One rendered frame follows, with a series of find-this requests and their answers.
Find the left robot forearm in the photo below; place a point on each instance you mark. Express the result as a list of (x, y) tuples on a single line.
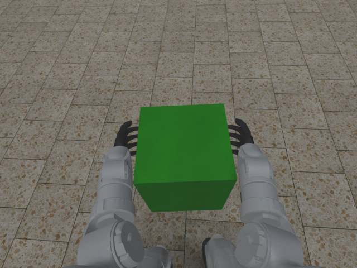
[(114, 191)]

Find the robot thigh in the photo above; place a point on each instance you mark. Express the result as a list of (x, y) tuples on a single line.
[(220, 253), (156, 257)]

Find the right robot forearm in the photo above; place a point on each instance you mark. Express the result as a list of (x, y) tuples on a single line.
[(258, 189)]

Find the robot right hand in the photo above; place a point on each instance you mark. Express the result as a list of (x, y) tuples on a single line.
[(244, 137)]

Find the left robot thigh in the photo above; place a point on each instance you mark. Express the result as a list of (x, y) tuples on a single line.
[(156, 257)]

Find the robot left hand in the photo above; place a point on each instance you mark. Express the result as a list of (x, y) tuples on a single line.
[(122, 138)]

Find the robot left upper arm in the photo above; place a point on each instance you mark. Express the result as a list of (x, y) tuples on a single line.
[(117, 245)]

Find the robot right upper arm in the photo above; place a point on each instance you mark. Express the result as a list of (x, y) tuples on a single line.
[(260, 245)]

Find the carton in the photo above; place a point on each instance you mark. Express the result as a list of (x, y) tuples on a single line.
[(184, 159)]

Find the right robot thigh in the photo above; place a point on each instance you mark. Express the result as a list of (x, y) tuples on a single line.
[(220, 253)]

